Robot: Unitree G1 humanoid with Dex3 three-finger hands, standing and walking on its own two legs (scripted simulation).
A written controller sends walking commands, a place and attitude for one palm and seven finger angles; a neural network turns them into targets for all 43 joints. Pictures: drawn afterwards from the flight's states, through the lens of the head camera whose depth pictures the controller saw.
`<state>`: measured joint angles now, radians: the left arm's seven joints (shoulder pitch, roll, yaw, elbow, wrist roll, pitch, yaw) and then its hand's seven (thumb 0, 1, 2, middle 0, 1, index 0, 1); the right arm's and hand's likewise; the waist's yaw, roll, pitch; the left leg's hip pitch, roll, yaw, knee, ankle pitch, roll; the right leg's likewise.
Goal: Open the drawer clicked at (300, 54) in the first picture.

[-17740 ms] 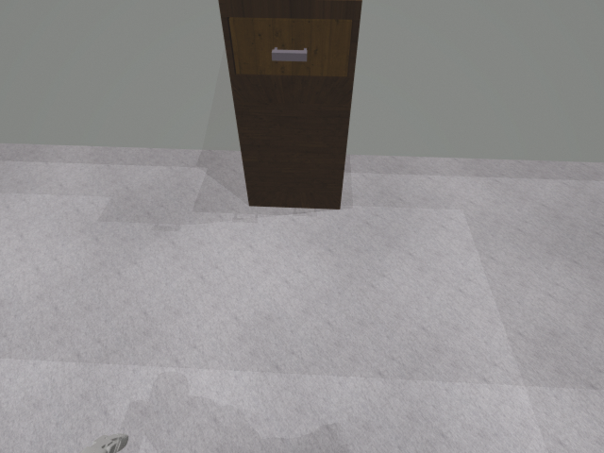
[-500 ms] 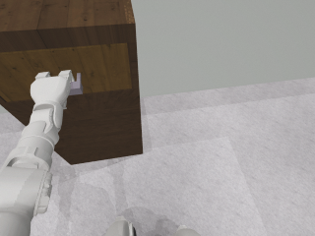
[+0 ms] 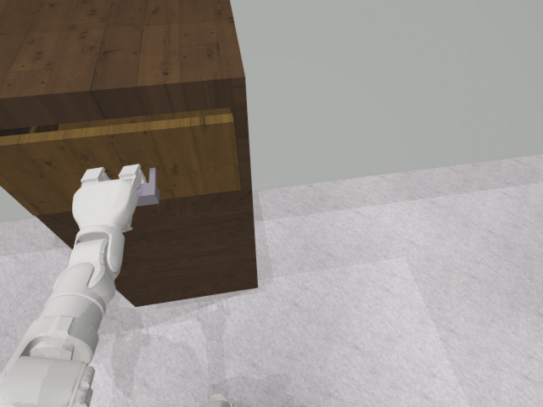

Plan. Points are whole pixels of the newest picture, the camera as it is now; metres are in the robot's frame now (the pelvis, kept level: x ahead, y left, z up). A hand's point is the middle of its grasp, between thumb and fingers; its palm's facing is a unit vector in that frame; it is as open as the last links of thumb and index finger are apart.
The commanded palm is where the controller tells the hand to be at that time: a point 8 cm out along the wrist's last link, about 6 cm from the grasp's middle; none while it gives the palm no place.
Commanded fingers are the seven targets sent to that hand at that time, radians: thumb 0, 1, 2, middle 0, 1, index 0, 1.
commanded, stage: pull the drawer open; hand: left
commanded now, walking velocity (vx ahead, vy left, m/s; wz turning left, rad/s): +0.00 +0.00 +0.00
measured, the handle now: (122, 186) +0.47 +0.25 +0.02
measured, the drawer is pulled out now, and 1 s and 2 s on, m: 0.03 0.12 0.30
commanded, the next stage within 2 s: none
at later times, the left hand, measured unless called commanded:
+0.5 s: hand (119, 240) +0.37 +0.24 +0.00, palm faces -0.05 -0.04 -1.00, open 6.0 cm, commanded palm +0.36 +0.25 +0.06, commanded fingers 0.00 0.90 0.90 -0.40 -1.35 -0.40 -1.35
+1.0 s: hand (117, 272) +0.32 +0.23 +0.00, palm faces +0.01 -0.09 -1.00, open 5.9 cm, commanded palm +0.27 +0.24 +0.06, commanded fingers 0.00 0.90 0.90 -0.40 -1.35 -0.40 -1.35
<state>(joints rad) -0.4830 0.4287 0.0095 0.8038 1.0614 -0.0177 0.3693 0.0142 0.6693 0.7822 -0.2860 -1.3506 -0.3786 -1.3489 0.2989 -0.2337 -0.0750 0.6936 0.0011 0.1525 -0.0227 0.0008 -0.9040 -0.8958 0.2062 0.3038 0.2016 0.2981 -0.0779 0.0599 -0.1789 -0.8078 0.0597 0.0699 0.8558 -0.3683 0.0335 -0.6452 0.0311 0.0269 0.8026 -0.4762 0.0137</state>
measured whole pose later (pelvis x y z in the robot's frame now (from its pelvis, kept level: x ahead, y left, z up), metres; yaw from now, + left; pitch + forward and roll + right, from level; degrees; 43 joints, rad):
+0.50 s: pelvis -0.01 -0.02 +0.00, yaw +3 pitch +15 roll -2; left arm -0.48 0.41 -0.05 0.81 1.07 -0.02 0.37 0.00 0.64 0.80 -0.33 -1.34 -0.39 -1.35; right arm 0.23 -0.23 -0.06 0.70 0.00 0.14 -0.06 0.00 -0.90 -0.90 0.21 0.30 0.20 0.30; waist -0.04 0.06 -0.15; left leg -0.78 0.04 0.03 0.85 -0.34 0.01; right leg -0.61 0.02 -0.02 0.82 -0.48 -0.01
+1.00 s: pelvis -0.01 -0.01 +0.01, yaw +0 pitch +14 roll -1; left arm -0.13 0.39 -0.01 0.49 1.02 -0.01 0.41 0.02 0.67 0.79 -0.27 -1.35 -0.39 -1.33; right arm 0.27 -0.24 -0.08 0.69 0.01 0.13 -0.03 0.00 -0.91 -0.90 0.20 0.30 0.20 0.30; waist -0.05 0.06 -0.16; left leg -0.71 0.06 0.07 0.82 -0.34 0.02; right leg -0.56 0.04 0.03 0.79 -0.46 0.00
